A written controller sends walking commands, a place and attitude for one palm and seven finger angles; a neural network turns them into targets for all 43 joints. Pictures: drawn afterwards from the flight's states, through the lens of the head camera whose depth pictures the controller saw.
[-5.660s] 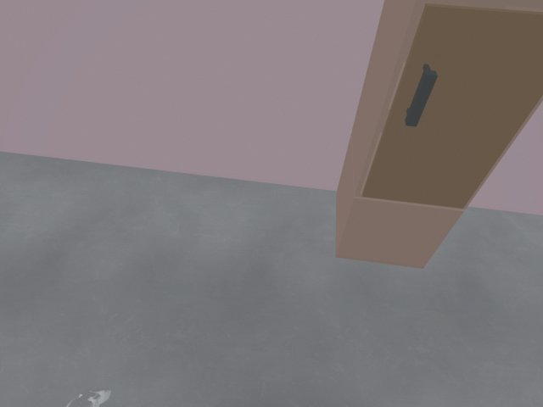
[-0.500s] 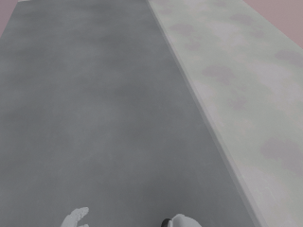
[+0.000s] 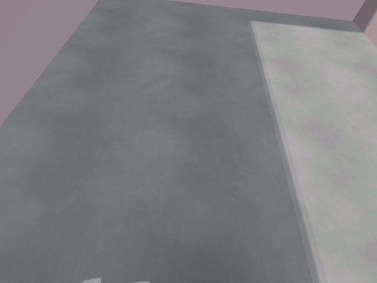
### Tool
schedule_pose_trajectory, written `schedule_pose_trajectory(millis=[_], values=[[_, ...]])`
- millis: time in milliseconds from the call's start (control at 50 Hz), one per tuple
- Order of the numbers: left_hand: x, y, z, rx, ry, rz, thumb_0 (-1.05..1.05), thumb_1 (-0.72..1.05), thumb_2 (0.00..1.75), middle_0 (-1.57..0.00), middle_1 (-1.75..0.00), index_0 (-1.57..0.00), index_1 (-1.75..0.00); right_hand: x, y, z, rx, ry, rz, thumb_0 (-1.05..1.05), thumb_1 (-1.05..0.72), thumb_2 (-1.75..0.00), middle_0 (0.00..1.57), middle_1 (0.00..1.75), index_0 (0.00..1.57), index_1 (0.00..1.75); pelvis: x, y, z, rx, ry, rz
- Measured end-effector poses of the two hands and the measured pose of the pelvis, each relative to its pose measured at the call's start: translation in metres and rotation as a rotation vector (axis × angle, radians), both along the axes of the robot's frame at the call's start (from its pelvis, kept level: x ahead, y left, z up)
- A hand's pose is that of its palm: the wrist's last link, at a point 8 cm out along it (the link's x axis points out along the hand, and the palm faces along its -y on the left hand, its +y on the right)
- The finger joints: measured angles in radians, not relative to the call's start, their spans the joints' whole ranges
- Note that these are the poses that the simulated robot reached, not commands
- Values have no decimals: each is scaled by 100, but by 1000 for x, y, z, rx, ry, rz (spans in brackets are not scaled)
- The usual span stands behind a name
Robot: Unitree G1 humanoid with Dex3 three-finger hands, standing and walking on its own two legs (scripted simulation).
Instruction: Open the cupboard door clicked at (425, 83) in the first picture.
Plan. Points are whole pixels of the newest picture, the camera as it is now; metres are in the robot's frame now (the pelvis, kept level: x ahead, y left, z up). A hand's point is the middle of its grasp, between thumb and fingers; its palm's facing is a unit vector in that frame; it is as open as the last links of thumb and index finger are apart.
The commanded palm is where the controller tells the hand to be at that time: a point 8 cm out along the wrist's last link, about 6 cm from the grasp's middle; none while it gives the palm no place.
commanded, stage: turn to face it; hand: left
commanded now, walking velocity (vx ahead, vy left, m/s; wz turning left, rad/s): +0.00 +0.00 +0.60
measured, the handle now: out of the picture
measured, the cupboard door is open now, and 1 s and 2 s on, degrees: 0 0 0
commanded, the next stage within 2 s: none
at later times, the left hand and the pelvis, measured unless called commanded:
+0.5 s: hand out of the picture +0.05 +0.16 -0.12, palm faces +0.29 -0.92 -0.27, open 7.4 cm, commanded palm none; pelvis -0.01 -0.06 +0.01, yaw +16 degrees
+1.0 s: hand out of the picture -0.12 +0.18 -0.16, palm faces +0.60 -0.76 -0.27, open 7.4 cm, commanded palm none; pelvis -0.04 -0.04 +0.01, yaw +35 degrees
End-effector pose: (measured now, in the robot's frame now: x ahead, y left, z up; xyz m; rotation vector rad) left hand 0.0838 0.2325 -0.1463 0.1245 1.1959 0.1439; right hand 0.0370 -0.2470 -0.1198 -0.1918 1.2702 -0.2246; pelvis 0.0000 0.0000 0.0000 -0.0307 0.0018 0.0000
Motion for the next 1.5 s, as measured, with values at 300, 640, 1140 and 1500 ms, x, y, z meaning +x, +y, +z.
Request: schedule_pose_trajectory(millis=[300, 640, 1140, 1500], values=[[-47, 30, 38, 99, 46, 159, 1, 91, 90, -19, -30, -20, -30, 38, 1, 10, 35, 0, 152, 1, -91, -90, 20, 30, 20, 30, 0, -11, 21, 10, 20, 142], [-105, -51, 56, 101, -32, 330, 0, 90, 90, -20, -30, -20, -30, 107, -49, 5, 56, -37, 372, 1, -91, -90, 20, 30, 20, 30, -15, -66, 24, 76, -6, 384], [-217, -16, 42, 108, 11, 680, 1, 91, 90, -20, -30, -20, -30, 146, 56, 13, 49, -66, 750, 1, -91, -90, 21, 30, 20, 30, -35, -47, 18, 28, 3, 689], [-239, -111, 62, 134, -3, 879, 0, 90, 90, -20, -30, -20, -30, 189, 30, 0, 53, 41, 920, 1, -91, -90, 20, 30, 20, 30, -15, -90, 25, 80, 11, 941]])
